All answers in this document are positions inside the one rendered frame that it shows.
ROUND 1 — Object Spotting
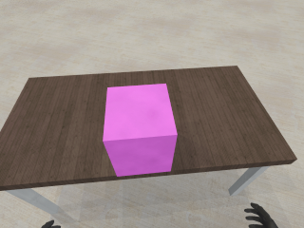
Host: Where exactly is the robot right hand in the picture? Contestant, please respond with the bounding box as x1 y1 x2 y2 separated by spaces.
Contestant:
244 202 278 228

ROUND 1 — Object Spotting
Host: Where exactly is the carton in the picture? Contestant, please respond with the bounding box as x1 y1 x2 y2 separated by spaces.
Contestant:
103 84 178 177

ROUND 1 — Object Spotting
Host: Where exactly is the table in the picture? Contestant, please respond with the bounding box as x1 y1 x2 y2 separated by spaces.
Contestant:
0 66 297 215

